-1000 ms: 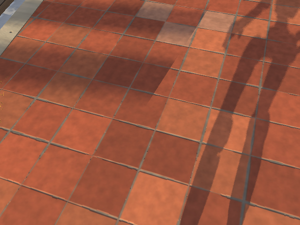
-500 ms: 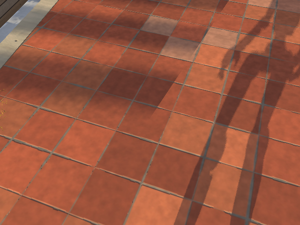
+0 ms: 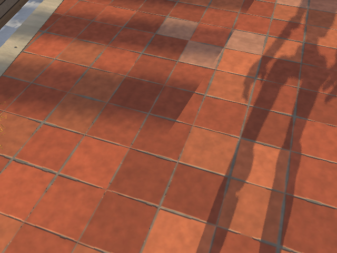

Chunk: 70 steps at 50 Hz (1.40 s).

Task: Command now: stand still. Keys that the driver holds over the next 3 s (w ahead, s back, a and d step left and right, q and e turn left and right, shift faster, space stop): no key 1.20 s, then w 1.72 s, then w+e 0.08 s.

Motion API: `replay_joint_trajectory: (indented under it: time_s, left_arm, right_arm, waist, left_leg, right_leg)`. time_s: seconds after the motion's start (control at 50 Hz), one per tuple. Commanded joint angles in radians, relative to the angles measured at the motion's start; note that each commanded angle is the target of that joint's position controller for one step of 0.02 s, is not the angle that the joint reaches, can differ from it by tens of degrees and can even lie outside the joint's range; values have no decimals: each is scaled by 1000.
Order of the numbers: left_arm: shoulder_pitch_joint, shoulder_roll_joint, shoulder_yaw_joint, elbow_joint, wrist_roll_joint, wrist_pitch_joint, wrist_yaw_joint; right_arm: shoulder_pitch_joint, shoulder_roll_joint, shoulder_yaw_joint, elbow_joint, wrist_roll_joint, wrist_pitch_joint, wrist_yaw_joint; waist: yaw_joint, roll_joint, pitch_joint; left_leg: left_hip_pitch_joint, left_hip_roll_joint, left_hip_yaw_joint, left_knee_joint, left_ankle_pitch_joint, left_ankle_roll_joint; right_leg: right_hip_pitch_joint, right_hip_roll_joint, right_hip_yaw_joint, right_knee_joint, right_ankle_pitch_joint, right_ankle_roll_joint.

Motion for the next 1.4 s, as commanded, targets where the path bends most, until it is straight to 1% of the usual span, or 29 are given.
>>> replay_joint_trajectory:
  time_s: [0.02, 0.24, 0.5, 0.82, 1.2, 1.22, 1.24, 1.26, 1.28, 1.3, 1.32, 1.34, 1.36, 1.38, 1.4]
  left_arm:
    - [13, 103, 16, -14, 0, -6, 4]
    - [40, 88, 6, 28, -1, -4, 6]
    - [75, 72, -6, 49, -2, -4, 7]
    - [108, 57, -16, 51, -4, -4, 7]
    - [135, 45, -22, 43, -5, -5, 7]
    - [152, 32, -25, 52, -4, -4, 7]
    - [155, 33, -24, 54, -8, -3, 8]
    - [156, 40, -20, 52, -13, -5, 9]
    - [140, 43, -18, 41, -13, -12, 8]
    - [112, 30, -20, 24, -13, -27, 3]
    - [92, 5, -25, 9, -15, -46, -6]
    - [77, -6, -28, -4, -17, -65, -16]
    - [80, -7, -28, -12, -23, -82, -27]
    - [108, -10, -28, -12, -32, -97, -35]
    - [183, -8, -23, 12, -37, -107, -40]
  right_arm:
    - [46, -100, -17, -12, 0, -8, -4]
    - [82, -85, -4, 45, 2, -8, -6]
    - [121, -68, 7, 84, 4, -7, -7]
    - [161, -53, 15, 107, 6, -7, -9]
    - [196, -39, 19, 115, 7, -8, -11]
    - [216, -29, 21, 126, 7, -6, -13]
    - [221, -42, 16, 128, 13, -3, -16]
    - [209, -70, 7, 117, 18, -1, -20]
    - [209, -89, 1, 106, 23, -2, -23]
    - [229, -109, -6, 102, 29, -8, -23]
    - [251, -139, -17, 102, 35, -17, -21]
    - [244, -167, -29, 96, 40, -25, -19]
    - [214, -165, -31, 83, 39, -32, -17]
    - [167, -152, -28, 67, 39, -37, -12]
    - [117, -135, -24, 50, 43, -37, -7]
  waist:
    - [0, 14, -2]
    - [-2, 11, 15]
    - [-5, 8, 25]
    - [-8, 7, 32]
    - [-9, 7, 38]
    - [-10, 13, 14]
    - [-12, 27, 30]
    - [-14, 55, 59]
    - [-22, 76, 102]
    - [-38, 109, 135]
    - [-49, 166, 152]
    - [-52, 205, 174]
    - [-34, 203, 193]
    - [-3, 199, 205]
    - [43, 177, 192]
  left_leg:
    - [-120, 35, -25, -123, 186, 10]
    - [-127, 29, -14, -137, 149, 8]
    - [-133, 25, -3, -139, 134, 5]
    - [-139, 22, 7, -133, 129, 1]
    - [-146, 22, 15, -125, 123, -3]
    - [-137, 15, 21, -135, 24, 0]
    - [-153, 11, 15, -144, -127, 15]
    - [-177, 24, -14, -156, -294, 43]
    - [-203, 60, -68, -188, -423, 74]
    - [-201, 117, -149, -231, -496, 110]
    - [-176, 197, -259, -286, -536, 153]
    - [-187, 279, -363, -325, -532, 198]
    - [-206, 315, -403, -338, -500, 221]
    - [-223, 306, -374, -317, -441, 209]
    - [-265, 255, -293, -263, -375, 171]
  right_leg:
    - [94, 3, -13, -47, 176, -29]
    - [83, 8, -18, -60, 150, -30]
    - [70, 13, -20, -62, 138, -34]
    - [61, 18, -21, -58, 137, -39]
    - [53, 23, -21, -51, 136, -44]
    - [64, 36, -36, -48, 41, -44]
    - [43, 63, -62, -23, -105, -48]
    - [-6, 89, -89, 16, -269, -57]
    - [-71, 94, -95, 50, -354, -67]
    - [-131, 91, -100, 103, -347, -73]
    - [-180, 92, -123, 193, -265, -72]
    - [-201, 59, -109, 278, -200, -82]
    - [-209, 29, -89, 296, -196, -102]
    - [-169, 19, -89, 222, -215, -122]
    - [-37, 32, -103, 80, -199, -136]
Next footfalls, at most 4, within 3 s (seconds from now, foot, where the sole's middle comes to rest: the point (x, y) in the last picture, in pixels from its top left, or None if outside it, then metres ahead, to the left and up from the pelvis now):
1.90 left None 0.44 0.11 -0.77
2.46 right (204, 196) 0.76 -0.12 -0.77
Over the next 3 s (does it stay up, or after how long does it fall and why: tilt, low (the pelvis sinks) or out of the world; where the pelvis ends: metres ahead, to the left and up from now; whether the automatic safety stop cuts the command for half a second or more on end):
stays up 0.88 0.00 -0.01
